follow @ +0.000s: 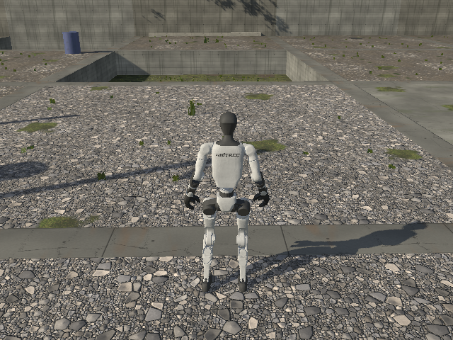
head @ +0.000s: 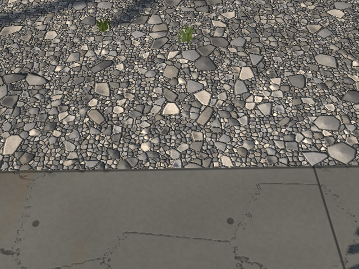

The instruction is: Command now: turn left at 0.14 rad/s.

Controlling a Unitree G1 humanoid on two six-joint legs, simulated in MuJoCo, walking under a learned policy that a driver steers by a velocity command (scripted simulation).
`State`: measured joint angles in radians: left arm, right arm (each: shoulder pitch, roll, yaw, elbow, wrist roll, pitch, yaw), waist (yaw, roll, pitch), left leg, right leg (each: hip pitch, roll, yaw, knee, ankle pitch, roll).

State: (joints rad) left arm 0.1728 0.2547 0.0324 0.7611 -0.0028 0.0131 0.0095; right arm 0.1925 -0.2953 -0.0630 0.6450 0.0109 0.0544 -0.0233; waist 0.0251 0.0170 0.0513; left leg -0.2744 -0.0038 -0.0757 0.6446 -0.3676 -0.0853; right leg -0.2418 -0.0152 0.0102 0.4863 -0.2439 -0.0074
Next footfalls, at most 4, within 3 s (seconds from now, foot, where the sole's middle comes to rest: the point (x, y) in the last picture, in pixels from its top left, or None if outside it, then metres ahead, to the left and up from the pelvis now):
0.04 left None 0.02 0.14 -0.78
0.46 right None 0.02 -0.10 -0.78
1.04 left None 0.15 0.07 -0.78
1.46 right None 0.26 -0.31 -0.78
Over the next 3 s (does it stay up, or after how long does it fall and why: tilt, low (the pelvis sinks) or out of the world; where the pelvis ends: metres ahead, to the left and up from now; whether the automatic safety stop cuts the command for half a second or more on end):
stays up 0.98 -0.24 -0.01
